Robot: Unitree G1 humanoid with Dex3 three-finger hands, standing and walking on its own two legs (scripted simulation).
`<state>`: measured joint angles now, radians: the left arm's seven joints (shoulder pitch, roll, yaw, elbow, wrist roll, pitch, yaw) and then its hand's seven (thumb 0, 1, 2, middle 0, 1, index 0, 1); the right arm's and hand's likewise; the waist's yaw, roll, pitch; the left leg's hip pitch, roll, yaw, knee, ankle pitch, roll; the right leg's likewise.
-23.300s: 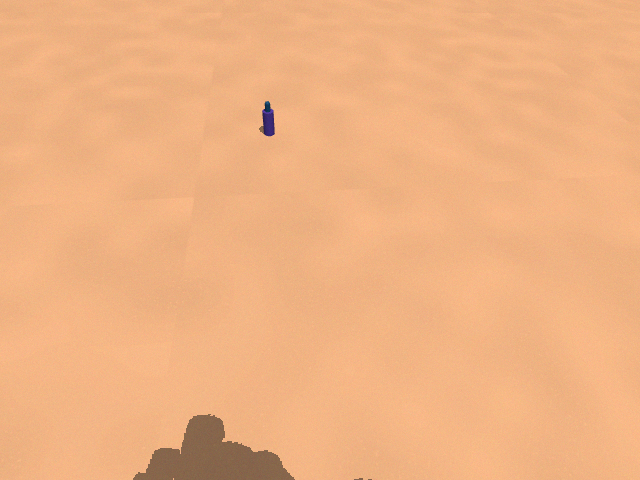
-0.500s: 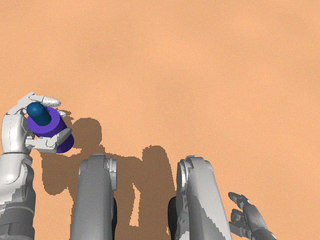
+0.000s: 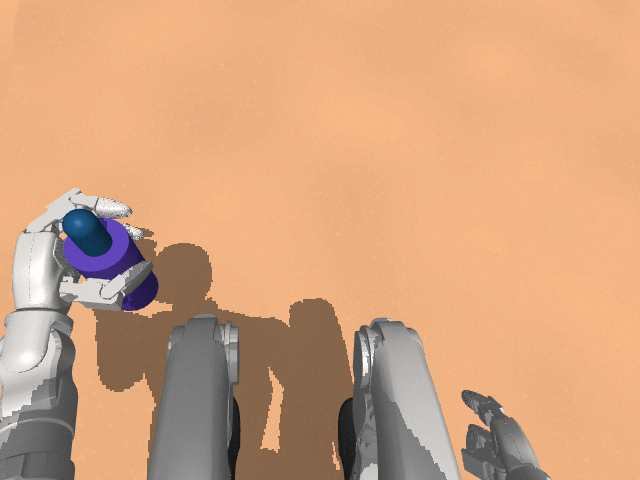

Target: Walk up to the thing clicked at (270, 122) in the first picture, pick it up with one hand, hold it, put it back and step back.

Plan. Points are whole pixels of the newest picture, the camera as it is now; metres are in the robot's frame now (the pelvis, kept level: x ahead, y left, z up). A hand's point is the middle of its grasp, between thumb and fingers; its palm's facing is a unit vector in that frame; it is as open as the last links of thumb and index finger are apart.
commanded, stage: lift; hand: left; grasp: from the side
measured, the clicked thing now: (110, 259) +0.37 +0.24 -0.04
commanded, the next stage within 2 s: hold in 1.94 s
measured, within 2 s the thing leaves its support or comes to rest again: neither
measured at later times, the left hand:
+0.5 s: hand (52, 215) +0.36 +0.22 +0.12, palm faces +0.12 -0.99 -0.09, open 8.7 cm
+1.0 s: hand out of the picture +0.37 +0.22 +0.27, palm faces +0.14 -0.99 -0.07, open 8.7 cm
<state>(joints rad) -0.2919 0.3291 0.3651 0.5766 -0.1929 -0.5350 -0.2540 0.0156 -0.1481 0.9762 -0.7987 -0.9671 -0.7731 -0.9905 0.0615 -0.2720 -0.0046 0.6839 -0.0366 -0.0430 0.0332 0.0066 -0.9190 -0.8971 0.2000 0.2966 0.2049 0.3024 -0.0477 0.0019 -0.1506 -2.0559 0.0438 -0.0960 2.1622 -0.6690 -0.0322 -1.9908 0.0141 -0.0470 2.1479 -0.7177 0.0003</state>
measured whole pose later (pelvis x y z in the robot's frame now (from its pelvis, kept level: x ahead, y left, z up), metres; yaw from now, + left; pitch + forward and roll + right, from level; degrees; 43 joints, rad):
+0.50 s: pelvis +0.02 +0.00 +0.11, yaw +1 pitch +30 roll -3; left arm -0.10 0.28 0.25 0.23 -0.21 -0.33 -0.13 0.02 -0.15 0.98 -0.80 -0.97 -0.77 -0.99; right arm 0.10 -0.26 -0.02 0.62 0.03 -0.05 -0.01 0.01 -0.90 -0.89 0.20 0.30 0.20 0.30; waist -0.02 0.04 -0.18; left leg -1.71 0.05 -0.07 1.83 -0.65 -0.03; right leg -1.64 0.01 -0.04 1.81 -0.69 0.00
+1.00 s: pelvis +0.05 +0.01 +0.24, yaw +4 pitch +18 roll -3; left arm -0.06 0.26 0.16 0.29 -0.17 -0.28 -0.06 0.02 -0.15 0.98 -0.80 -0.97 -0.77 -0.99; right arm 0.22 -0.23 0.00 0.63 0.03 -0.08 -0.03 0.01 -0.90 -0.89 0.20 0.30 0.20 0.30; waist -0.05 0.03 -0.14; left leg -1.10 0.04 -0.05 1.33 -0.55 -0.01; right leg -1.03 0.00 -0.04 1.29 -0.57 0.01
